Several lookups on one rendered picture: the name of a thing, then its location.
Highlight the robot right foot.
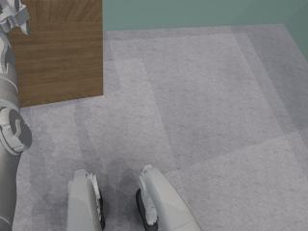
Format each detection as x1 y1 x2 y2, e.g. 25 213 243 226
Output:
136 189 159 231

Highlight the cabinet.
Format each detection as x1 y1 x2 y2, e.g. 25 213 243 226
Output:
8 0 104 108

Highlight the robot right shin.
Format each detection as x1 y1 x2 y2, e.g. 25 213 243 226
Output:
141 165 159 225

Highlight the robot left forearm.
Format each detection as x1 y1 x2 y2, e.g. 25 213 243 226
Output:
0 28 21 114

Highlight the left robot upper arm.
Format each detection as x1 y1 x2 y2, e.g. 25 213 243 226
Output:
0 106 33 231

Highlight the left robot hand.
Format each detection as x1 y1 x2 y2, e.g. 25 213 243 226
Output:
0 0 30 36

